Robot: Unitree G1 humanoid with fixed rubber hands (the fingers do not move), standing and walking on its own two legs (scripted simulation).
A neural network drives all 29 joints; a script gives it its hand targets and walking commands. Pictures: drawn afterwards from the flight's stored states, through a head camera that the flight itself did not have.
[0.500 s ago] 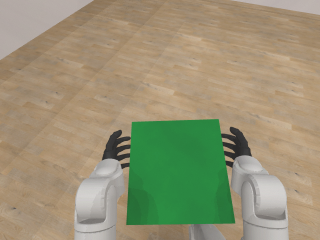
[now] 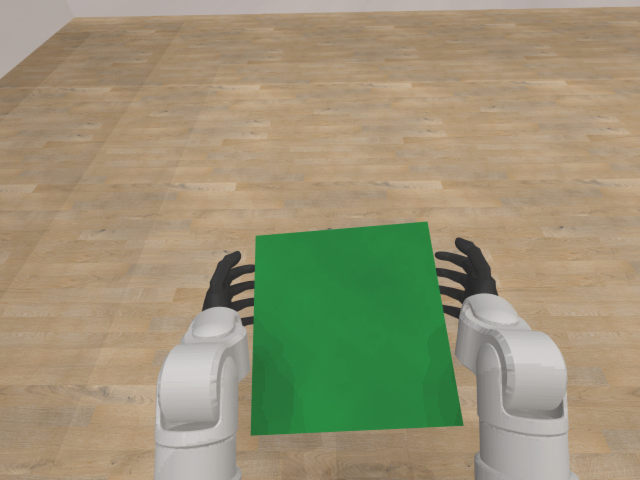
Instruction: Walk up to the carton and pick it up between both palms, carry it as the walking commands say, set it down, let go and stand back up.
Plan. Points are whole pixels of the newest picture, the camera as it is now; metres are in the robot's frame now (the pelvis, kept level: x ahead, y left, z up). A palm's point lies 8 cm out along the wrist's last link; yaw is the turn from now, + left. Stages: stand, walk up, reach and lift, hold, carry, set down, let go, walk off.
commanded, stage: carry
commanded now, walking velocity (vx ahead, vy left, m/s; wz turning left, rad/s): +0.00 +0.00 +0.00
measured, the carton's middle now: (350, 338) +0.31 -0.03 -0.01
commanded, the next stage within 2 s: none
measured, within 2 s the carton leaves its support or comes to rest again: neither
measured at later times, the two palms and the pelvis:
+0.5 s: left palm (201, 473) +0.14 +0.12 +0.11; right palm out of the picture +0.11 -0.16 +0.11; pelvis -0.14 +0.02 +0.01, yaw -4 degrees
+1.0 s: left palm out of the picture +0.06 +0.15 +0.10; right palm out of the picture +0.05 -0.12 +0.11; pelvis -0.22 +0.03 +0.00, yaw -4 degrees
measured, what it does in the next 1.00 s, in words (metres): walks backwards: left foot, then right foot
